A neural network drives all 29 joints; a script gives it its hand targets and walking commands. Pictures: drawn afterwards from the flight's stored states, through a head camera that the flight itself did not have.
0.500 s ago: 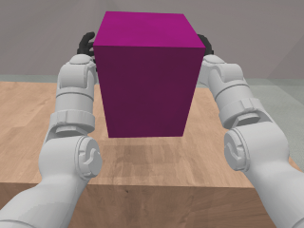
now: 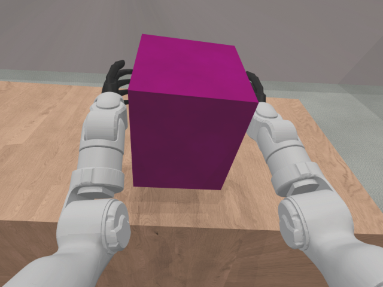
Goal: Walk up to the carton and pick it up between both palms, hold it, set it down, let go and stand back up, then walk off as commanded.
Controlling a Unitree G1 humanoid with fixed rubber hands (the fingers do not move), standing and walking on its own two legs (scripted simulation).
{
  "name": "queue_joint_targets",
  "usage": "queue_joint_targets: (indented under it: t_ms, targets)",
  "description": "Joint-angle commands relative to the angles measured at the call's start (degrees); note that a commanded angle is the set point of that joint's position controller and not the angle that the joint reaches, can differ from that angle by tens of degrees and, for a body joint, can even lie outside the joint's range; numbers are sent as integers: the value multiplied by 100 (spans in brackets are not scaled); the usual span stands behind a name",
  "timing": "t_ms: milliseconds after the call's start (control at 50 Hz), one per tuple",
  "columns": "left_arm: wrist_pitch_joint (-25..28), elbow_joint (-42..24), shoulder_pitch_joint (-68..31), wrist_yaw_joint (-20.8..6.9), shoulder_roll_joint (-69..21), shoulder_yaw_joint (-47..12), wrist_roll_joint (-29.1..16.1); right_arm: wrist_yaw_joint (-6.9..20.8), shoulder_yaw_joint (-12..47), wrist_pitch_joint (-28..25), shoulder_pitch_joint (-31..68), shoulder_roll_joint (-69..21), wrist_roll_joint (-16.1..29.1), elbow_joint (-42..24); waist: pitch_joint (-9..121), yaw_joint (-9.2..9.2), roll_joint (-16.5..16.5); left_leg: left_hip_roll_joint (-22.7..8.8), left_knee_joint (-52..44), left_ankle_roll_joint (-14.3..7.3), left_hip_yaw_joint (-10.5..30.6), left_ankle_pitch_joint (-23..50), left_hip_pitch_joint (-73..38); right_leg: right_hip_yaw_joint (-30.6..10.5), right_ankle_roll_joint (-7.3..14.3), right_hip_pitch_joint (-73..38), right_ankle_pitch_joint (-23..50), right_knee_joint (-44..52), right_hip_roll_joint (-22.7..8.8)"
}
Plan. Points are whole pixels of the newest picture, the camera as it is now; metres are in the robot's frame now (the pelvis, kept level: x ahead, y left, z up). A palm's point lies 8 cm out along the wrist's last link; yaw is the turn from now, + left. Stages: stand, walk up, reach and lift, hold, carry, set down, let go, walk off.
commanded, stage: set down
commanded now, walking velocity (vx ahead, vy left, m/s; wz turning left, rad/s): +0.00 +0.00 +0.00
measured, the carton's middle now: (183, 116) +0.41 +0.00 +0.20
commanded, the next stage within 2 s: none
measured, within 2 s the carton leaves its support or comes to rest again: neither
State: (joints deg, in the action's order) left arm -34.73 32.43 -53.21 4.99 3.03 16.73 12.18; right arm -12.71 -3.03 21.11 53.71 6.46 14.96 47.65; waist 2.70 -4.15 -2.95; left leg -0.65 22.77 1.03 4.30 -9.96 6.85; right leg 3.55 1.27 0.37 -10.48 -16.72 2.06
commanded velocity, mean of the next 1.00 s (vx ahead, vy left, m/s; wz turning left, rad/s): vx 0.00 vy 0.00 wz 0.00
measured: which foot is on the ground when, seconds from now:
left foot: down 0.00-1.00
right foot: down 0.00-1.00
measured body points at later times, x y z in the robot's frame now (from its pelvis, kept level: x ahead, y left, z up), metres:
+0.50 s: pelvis +0.00 +0.00 +0.00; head -0.05 +0.02 +0.45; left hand +0.41 +0.15 +0.21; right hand +0.40 -0.15 +0.20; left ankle +0.03 +0.12 -0.75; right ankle -0.01 -0.10 -0.75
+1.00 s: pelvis +0.00 +0.00 +0.00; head -0.04 +0.01 +0.45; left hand +0.43 +0.13 +0.18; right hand +0.41 -0.16 +0.17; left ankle +0.03 +0.12 -0.75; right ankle -0.01 -0.10 -0.75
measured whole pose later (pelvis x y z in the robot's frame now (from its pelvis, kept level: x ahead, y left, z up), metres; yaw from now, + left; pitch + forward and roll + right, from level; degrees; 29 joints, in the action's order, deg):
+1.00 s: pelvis +0.00 +0.00 +0.00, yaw -2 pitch -1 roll -1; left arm -23.1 43.1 -49.7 5.5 1.3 18.3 11.1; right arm -11.0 -6.6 16.6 49.4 4.3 6.5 50.4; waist 4.9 -0.8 -1.2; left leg -1.2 20.7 1.2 2.2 -8.8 10.7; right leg 1.4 1.5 6.6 -10.2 -18.0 2.3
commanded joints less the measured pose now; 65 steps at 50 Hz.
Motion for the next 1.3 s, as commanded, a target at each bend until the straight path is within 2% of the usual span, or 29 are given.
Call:
queue_joint_targets:
  t_ms: [0, 20, 120, 140, 180, 200, 220, 300, 320, 340, 360, 440, 460, 480, 540, 580, 640, 660, 700, 780, 940, 980, 1000, 1040, 1160, 1180, 1200, 1260, 1280]
  targets:
    - [351, -940, -4428, -980, -4010, -2240, -861, 504, 1630, -638, 5936, -3770, 352, -2397, 3179, -1, 658, 306, 11, 192, -205, 2084, -1511, -45, -432, -210, 1843, 97, 100]
    - [358, -1022, -4438, -1011, -4012, -2321, -885, 493, 1662, -657, 5786, -3808, 369, -2482, 3151, -138, 555, 319, 35, 241, -178, 2113, -1497, -46, -473, -221, 2050, 69, 133]
    - [372, -1137, -4224, -996, -3952, -2110, -801, 495, 2080, -659, 6009, -4147, 575, -2997, 3375, 201, 293, 371, 13, 133, -196, 2209, -1347, -72, -557, -428, 2481, -24, 173]
    - [366, -1144, -4079, -994, -4063, -2245, -839, 479, 2086, -679, 5825, -4177, 591, -2980, 3249, 115, 451, 365, 77, 187, -202, 2256, -1342, -133, -520, -518, 2605, -96, 126]
    - [416, -1065, -4206, -1033, -4051, -2196, -752, 515, 1914, -667, 5840, -4108, 448, -2663, 2927, 102, 453, 322, -42, 218, -147, 2139, -1315, -10, -539, -238, 2109, 32, 179]
    - [409, -1399, -4136, -1007, -4017, -2203, -728, 542, 2041, -700, 5691, -4242, 508, -2946, 3215, 169, 362, 328, 56, 220, -204, 2442, -1488, -23, -513, -365, 2418, -12, 188]
    - [450, -1477, -4288, -1000, -4176, -2383, -859, 514, 1961, -717, 5776, -4200, 497, -3061, 3277, 34, 434, 319, 39, 247, -179, 2330, -1522, -21, -490, -220, 2257, 6, 215]
    - [498, -1124, -4217, -1078, -4068, -2237, -773, 488, 1766, -766, 5605, -4231, 183, -2879, 2915, 46, 414, 307, -99, 190, -233, 1905, -1346, -48, -534, -199, 2088, 15, 162]
    - [529, -1261, -4289, -1058, -4060, -2186, -799, 529, 1828, -768, 5554, -4266, 250, -2811, 3001, 158, 317, 326, -90, 146, -220, 1821, -1348, -66, -525, -201, 1939, 12, 164]
    - [493, -902, -4004, -1089, -3871, -2043, -615, 533, 1796, -644, 5313, -4250, 167, -2536, 2524, 88, 274, 358, -198, 108, -272, 1605, -1180, -162, -535, -141, 2072, 56, 83]
    - [579, -1276, -4302, -1091, -4040, -2231, -726, 537, 1847, -808, 5482, -4351, 171, -2912, 3043, 110, 321, 353, -125, 144, -276, 1808, -1340, -73, -548, -196, 2123, -36, 117]
    - [808, -1257, -4600, -996, -4255, -2523, -923, 611, 1570, -977, 5558, -4233, -79, -2686, 3588, -104, 589, 235, -48, 273, -261, 1817, -1652, 20, -426, 160, 1694, 74, 151]
    - [811, -837, -4369, -986, -4234, -2424, -825, 578, 1461, -971, 5477, -4079, -195, -2474, 3385, -112, 687, 227, -17, 297, -240, 1741, -1673, 12, -363, 239, 1547, 111, 106]
    - [843, -780, -4337, -977, -4236, -2398, -854, 623, 1449, -1037, 5505, -4142, -190, -2791, 3462, -63, 579, 247, -41, 232, -245, 1660, -1532, -10, -410, 270, 1538, 143, 107]
    - [921, -404, -4293, -980, -4097, -2176, -697, 717, 1397, -1010, 5511, -4112, -325, -2233, 2908, 110, 685, 246, -183, 167, -296, 1232, -1327, -32, -392, 375, 1139, 180, 59]
    - [910, -68, -4085, -1043, -4020, -1888, -590, 754, 1268, -1042, 5572, -4071, -448, -2177, 3009, 172, 457, 245, -269, 89, -340, 1125, -1259, -72, -456, 145, 1248, 125, 37]
    - [1105, -108, -4319, -993, -4121, -2027, -742, 797, 1119, -1114, 5619, -4118, -466, -2035, 3225, 90, 443, 259, -234, 108, -315, 1041, -1123, -71, -403, 260, 1068, 116, 92]
    - [1183, -408, -4618, -963, -4251, -2247, -902, 774, 1257, -1212, 5758, -4398, -382, -2322, 3736, 165, 594, 280, -124, 135, -342, 1317, -1200, -98, -392, 167, 1470, 3, 47]
    - [1256, -237, -4611, -901, -4275, -2236, -881, 824, 1274, -1139, 5698, -4385, -368, -1844, 3417, 190, 725, 265, -140, 153, -311, 1398, -1182, -82, -356, 359, 1341, 69, 60]
    - [1368, 91, -4562, -846, -4207, -2045, -909, 852, 1215, -1170, 5816, -4307, -480, -2018, 3515, 276, 509, 239, -171, 102, -327, 1346, -1037, -76, -435, 399, 1309, 51, 126]
    - [1514, 299, -4136, -953, -3992, -1638, -641, 859, 1331, -1150, 5458, -4520, -468, -1850, 3353, 448, 145, 329, -221, 12, -394, 1421, -613, -260, -601, -241, 2437, -184, 14]
    - [1583, 44, -4243, -960, -4075, -1853, -769, 855, 1200, -1218, 5267, -4476, -528, -1790, 3734, 290, 291, 302, -223, 62, -371, 1523, -694, -173, -570, -271, 2491, -213, 78]
    - [1622, 30, -4318, -956, -3969, -1732, -667, 880, 1233, -1136, 5125, -4499, -501, -1545, 3538, 366, 264, 313, -261, 51, -386, 1588, -765, -158, -583, -152, 2435, -184, 65]
    - [1738, -402, -4484, -910, -4151, -2098, -869, 853, 1262, -1227, 4970, -4560, -585, -1782, 4075, 149, 400, 267, -43, 175, -352, 2182, -1080, -98, -573, -171, 2893, -239, 132]
    - [1856, -264, -4356, -839, -4163, -2161, -895, 855, 1303, -1298, 4873, -4638, -662, -1838, 4091, 142, 493, 235, 70, 198, -305, 2324, -1161, -160, -488, -15, 2834, -168, 118]
    - [1878, -417, -4498, -855, -4353, -2383, -984, 866, 1243, -1394, 5021, -4600, -694, -2055, 4491, 69, 706, 227, 121, 256, -303, 2439, -1292, -53, -474, 81, 2731, -204, 166]
    - [1888, -352, -4328, -810, -4286, -2353, -941, 896, 1296, -1424, 4987, -4535, -659, -2040, 4322, 214, 717, 204, 136, 261, -281, 2600, -1356, -68, -467, 199, 2720, -182, 204]
    - [1882, -689, -4311, -768, -4424, -2540, -1040, 896, 1382, -1459, 4932, -4651, -538, -2110, 4499, 176, 864, 199, 283, 343, -290, 2995, -1498, -46, -448, 185, 3015, -188, 173]
    - [1851, -273, -4219, -790, -4229, -2207, -856, 906, 1321, -1398, 4925, -4536, -630, -1882, 3976, 215, 806, 216, 188, 288, -277, 2630, -1336, -107, -454, 260, 2655, -107, 167]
